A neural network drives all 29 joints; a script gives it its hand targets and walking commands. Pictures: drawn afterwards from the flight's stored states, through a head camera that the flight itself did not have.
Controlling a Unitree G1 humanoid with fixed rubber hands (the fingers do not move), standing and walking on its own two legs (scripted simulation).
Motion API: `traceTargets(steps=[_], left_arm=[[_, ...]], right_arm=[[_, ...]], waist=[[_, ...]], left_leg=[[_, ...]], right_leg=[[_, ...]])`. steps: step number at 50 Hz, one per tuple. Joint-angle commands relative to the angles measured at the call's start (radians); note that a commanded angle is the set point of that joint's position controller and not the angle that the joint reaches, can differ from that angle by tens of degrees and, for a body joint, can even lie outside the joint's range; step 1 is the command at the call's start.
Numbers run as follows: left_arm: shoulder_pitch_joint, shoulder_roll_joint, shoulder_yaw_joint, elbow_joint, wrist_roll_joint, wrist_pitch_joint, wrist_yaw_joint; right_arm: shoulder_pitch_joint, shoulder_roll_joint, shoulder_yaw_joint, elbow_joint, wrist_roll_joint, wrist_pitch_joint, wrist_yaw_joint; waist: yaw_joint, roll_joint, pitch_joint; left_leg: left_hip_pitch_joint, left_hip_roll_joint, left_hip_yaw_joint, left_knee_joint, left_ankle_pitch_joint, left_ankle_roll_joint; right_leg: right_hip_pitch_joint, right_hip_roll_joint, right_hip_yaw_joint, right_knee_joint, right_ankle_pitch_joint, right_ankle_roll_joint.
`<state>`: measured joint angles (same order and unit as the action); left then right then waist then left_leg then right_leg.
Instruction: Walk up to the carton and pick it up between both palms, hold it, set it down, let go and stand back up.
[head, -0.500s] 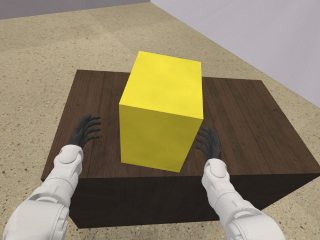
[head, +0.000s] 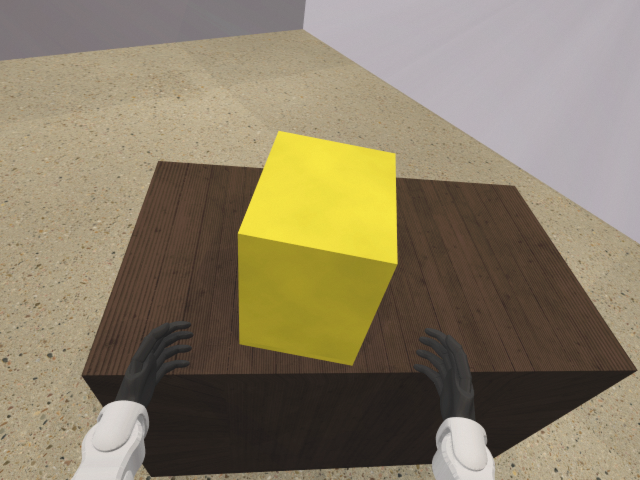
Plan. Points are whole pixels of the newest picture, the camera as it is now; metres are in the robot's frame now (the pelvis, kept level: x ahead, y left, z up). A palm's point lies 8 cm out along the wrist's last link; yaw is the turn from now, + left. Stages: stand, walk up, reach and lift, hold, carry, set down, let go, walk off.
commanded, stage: set down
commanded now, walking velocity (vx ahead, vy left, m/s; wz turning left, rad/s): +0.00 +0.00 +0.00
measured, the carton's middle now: (316, 250) +0.49 +0.01 -0.01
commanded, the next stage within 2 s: none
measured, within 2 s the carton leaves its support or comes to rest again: neither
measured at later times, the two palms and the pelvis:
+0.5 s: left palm (103, 425) +0.19 +0.24 -0.02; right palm (459, 459) +0.19 -0.17 -0.02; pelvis +0.00 -0.01 +0.00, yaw +0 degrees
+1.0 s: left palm (96, 429) +0.19 +0.26 -0.03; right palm (455, 454) +0.20 -0.18 -0.06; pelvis +0.04 +0.01 +0.00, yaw +0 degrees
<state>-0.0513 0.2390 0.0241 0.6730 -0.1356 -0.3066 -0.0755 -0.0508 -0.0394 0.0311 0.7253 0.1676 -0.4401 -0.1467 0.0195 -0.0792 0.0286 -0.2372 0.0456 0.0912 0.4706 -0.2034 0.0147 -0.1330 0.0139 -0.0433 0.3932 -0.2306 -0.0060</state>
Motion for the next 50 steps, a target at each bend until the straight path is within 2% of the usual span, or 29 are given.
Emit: traceTargets(steps=[1, 2, 3, 4, 5, 8, 9, 13, 14, 16, 18, 19, 21, 22, 26, 28, 29, 30, 33, 35, 38, 40, 41, 43, 45, 46, 47, 49, 50], left_arm=[[-0.086, 0.167, 0.050, -0.291, -0.003, -0.064, 0.004], [-0.090, 0.175, 0.034, -0.280, -0.018, -0.058, -0.004], [-0.083, 0.181, 0.014, -0.322, -0.052, -0.062, -0.010], [0.024, 0.193, 0.011, -0.337, -0.050, -0.062, -0.014], [-0.067, 0.188, -0.027, -0.339, -0.093, -0.054, -0.020], [0.048, 0.164, -0.042, -0.351, -0.107, -0.048, -0.033], [-0.031, 0.207, -0.041, -0.325, -0.143, -0.060, -0.036], [0.144, 0.199, -0.004, -0.329, -0.125, -0.012, -0.057], [0.025, 0.225, -0.003, -0.316, -0.149, -0.016, -0.063], [0.104, 0.208, 0.008, -0.287, -0.123, 0.018, -0.060], [0.091, 0.239, 0.060, -0.317, -0.107, 0.025, -0.062], [0.167, 0.213, 0.055, -0.323, -0.083, 0.042, -0.060], [0.148, 0.180, 0.029, -0.261, -0.050, 0.076, -0.059], [0.170, 0.200, 0.049, -0.323, -0.060, 0.085, -0.062], [0.120, 0.189, 0.010, -0.390, -0.022, 0.088, -0.031], [0.160, 0.207, 0.016, -0.449, -0.015, 0.092, -0.023], [0.166, 0.210, 0.014, -0.425, -0.004, 0.088, -0.020], [0.161, 0.215, 0.000, -0.494, -0.024, 0.074, -0.006], [0.175, 0.194, -0.020, -0.424, -0.007, 0.085, 0.001], [0.194, 0.211, -0.005, -0.467, -0.032, 0.058, 0.012], [0.279, 0.178, 0.008, -0.391, -0.003, 0.065, 0.006], [0.304, 0.172, 0.026, -0.383, 0.003, 0.058, -0.003], [0.297, 0.139, 0.006, -0.360, 0.014, 0.083, -0.001], [0.328, 0.160, 0.032, -0.366, 0.010, 0.076, -0.016], [0.342, 0.132, 0.038, -0.299, 0.042, 0.131, -0.012], [0.343, 0.153, 0.052, -0.329, 0.018, 0.109, -0.024], [0.344, 0.111, 0.036, -0.256, 0.044, 0.128, -0.020], [0.325, 0.085, 0.036, -0.243, 0.043, 0.137, -0.012], [0.312, 0.106, 0.032, -0.260, 0.030, 0.142, -0.013]], right_arm=[[-0.034, -0.019, 0.008, -0.171, -0.013, -0.047, -0.012], [-0.015, 0.005, 0.010, -0.164, -0.025, -0.041, -0.023], [-0.014, -0.014, -0.009, -0.218, -0.047, -0.041, -0.031], [0.080, 0.018, 0.019, -0.240, -0.047, -0.052, -0.036], [0.001, 0.010, 0.004, -0.263, -0.034, -0.037, -0.042], [0.113, 0.048, 0.025, -0.304, -0.064, -0.039, -0.044], [0.029, 0.032, 0.006, -0.336, -0.093, -0.023, -0.054], [0.204, 0.010, 0.022, -0.337, -0.082, 0.012, -0.066], [0.095, 0.032, 0.039, -0.386, -0.084, 0.023, -0.065], [0.147, 0.005, 0.041, -0.372, -0.080, 0.045, -0.053], [0.164, 0.025, 0.055, -0.422, -0.066, 0.052, -0.061], [0.229, 0.020, 0.056, -0.361, -0.072, 0.056, -0.055], [0.197, 0.006, 0.029, -0.310, -0.095, 0.081, -0.048], [0.220, 0.006, 0.026, -0.394, -0.075, 0.075, -0.052], [0.208, -0.015, 0.027, -0.398, -0.076, 0.084, -0.020], [0.255, 0.007, 0.038, -0.453, -0.072, 0.085, -0.013], [0.251, -0.005, 0.036, -0.388, -0.086, 0.088, -0.001], [0.239, -0.015, -0.001, -0.460, -0.086, 0.080, 0.003], [0.228, -0.013, -0.018, -0.322, -0.104, 0.110, 0.015], [0.236, -0.026, -0.038, -0.399, -0.095, 0.085, 0.022], [0.286, -0.043, -0.036, -0.293, -0.090, 0.064, 0.023], [0.280, -0.064, -0.020, -0.288, -0.093, 0.058, 0.026], [0.259, -0.102, -0.042, -0.222, -0.110, 0.066, 0.034], [0.314, -0.107, -0.041, -0.252, -0.111, 0.054, 0.026], [0.272, -0.166, -0.079, -0.135, -0.123, 0.056, 0.039], [0.294, -0.126, -0.054, -0.259, -0.118, 0.040, 0.027], [0.268, -0.154, -0.034, -0.140, -0.118, 0.051, 0.041], [0.222, -0.172, -0.040, -0.169, -0.125, 0.044, 0.064], [0.231, -0.168, -0.035, -0.185, -0.126, 0.048, 0.059]], waist=[[0.028, 0.211, -0.192], [0.021, 0.202, -0.143], [-0.020, 0.177, -0.186], [-0.015, 0.186, -0.133], [-0.028, 0.196, -0.168], [-0.031, 0.140, -0.121], [-0.042, 0.112, -0.114], [-0.015, 0.058, -0.037], [0.000, 0.054, -0.045], [0.014, 0.062, -0.015], [0.065, 0.032, -0.015], [0.040, 0.054, 0.005], [0.028, 0.079, 0.059], [0.035, 0.074, 0.043], [0.034, 0.173, 0.097], [0.048, 0.181, 0.039], [0.047, 0.220, 0.075], [0.044, 0.195, 0.022], [0.008, 0.236, 0.039], [0.016, 0.209, -0.073], [0.005, 0.186, -0.059], [0.032, 0.145, -0.089], [0.016, 0.152, -0.051], [-0.002, 0.100, -0.080], [-0.006, 0.135, -0.034], [0.000, 0.046, -0.052], [0.012, 0.081, -0.006], [0.036, 0.071, -0.032], [0.020, 0.031, -0.036]], left_leg=[[0.203, -0.042, -0.093, -0.021, 0.235, -0.081], [0.200, -0.042, -0.086, -0.029, 0.170, -0.066], [0.207, -0.037, -0.091, -0.021, 0.176, -0.064], [0.195, -0.041, -0.086, -0.020, 0.149, -0.067], [0.210, -0.036, -0.091, -0.021, 0.136, -0.063], [0.178, -0.033, -0.100, -0.036, 0.103, -0.051], [0.117, -0.028, -0.097, -0.031, 0.042, -0.036], [0.195, -0.027, -0.096, -0.048, 0.053, -0.034], [0.149, -0.025, -0.091, -0.047, 0.006, -0.025], [0.195, -0.018, -0.086, -0.052, 0.025, -0.032], [0.171, -0.025, -0.077, -0.062, 0.031, -0.019], [0.201, -0.021, -0.089, -0.059, 0.075, -0.032], [0.205, -0.021, -0.088, -0.089, 0.007, -0.035], [0.241, -0.025, -0.073, -0.087, 0.028, -0.037], [0.226, -0.032, -0.069, -0.101, 0.020, -0.058], [0.239, -0.037, -0.066, -0.102, 0.061, -0.054], [0.216, -0.030, -0.074, -0.103, 0.063, -0.063], [0.226, -0.021, -0.075, -0.106, 0.067, -0.067], [0.203, -0.017, -0.073, -0.121, 0.080, -0.079], [0.246, -0.026, -0.073, -0.086, 0.157, -0.076], [0.281, -0.034, -0.072, -0.063, 0.301, -0.082], [0.300, -0.030, -0.078, -0.061, 0.348, -0.078], [0.305, -0.021, -0.083, -0.077, 0.355, -0.088], [0.330, -0.021, -0.096, -0.064, 0.456, -0.083], [0.359, -0.022, -0.089, -0.069, 0.472, -0.113], [0.339, -0.029, -0.080, -0.055, 0.502, -0.091], [0.343, -0.021, -0.089, -0.062, 0.552, -0.110], [0.347, -0.015, -0.087, -0.072, 0.528, -0.106], [0.352, -0.019, -0.079, -0.069, 0.539, -0.103]], right_leg=[[-0.055, -0.010, 0.087, -0.066, 0.066, -0.036], [-0.087, -0.021, 0.105, -0.082, 0.043, -0.028], [-0.083, -0.024, 0.095, -0.073, 0.055, -0.026], [-0.052, -0.033, 0.099, -0.079, 0.047, -0.016], [-0.085, -0.043, 0.106, -0.084, 0.027, -0.023], [-0.070, -0.038, 0.102, -0.084, -0.003, -0.021], [-0.126, -0.041, 0.112, -0.072, -0.055, -0.015], [-0.125, -0.031, 0.092, -0.104, -0.080, -0.009], [-0.152, -0.039, 0.100, -0.095, -0.132, -0.014], [-0.154, -0.031, 0.079, -0.096, -0.130, -0.012], [-0.126, -0.029, 0.092, -0.103, -0.130, -0.018], [-0.118, -0.026, 0.075, -0.099, -0.077, -0.014], [-0.127, -0.020, 0.078, -0.124, -0.160, -0.021], [-0.135, -0.024, 0.079, -0.129, -0.138, -0.019], [-0.127, -0.024, 0.072, -0.131, -0.182, -0.037], [-0.088, -0.042, 0.091, -0.133, -0.129, -0.037], [-0.092, -0.039, 0.098, -0.120, -0.123, -0.045], [-0.071, -0.033, 0.089, -0.109, -0.106, -0.043], [-0.044, -0.025, 0.081, -0.101, -0.075, -0.040], [-0.022, -0.029, 0.083, -0.096, -0.019, -0.034], [-0.013, -0.017, 0.079, -0.104, 0.105, -0.031], [-0.012, -0.010, 0.079, -0.111, 0.119, -0.033], [-0.030, 0.005, 0.063, -0.115, 0.124, -0.033], [0.021, 0.013, 0.062, -0.119, 0.225, -0.024], [-0.018, 0.023, 0.044, -0.142, 0.217, -0.028], [0.017, 0.011, 0.061, -0.139, 0.269, -0.005], [-0.008, 0.029, 0.036, -0.133, 0.266, -0.017], [-0.010, 0.029, 0.026, -0.147, 0.196, -0.028], [-0.001, 0.033, 0.023, -0.146, 0.230, -0.017]])
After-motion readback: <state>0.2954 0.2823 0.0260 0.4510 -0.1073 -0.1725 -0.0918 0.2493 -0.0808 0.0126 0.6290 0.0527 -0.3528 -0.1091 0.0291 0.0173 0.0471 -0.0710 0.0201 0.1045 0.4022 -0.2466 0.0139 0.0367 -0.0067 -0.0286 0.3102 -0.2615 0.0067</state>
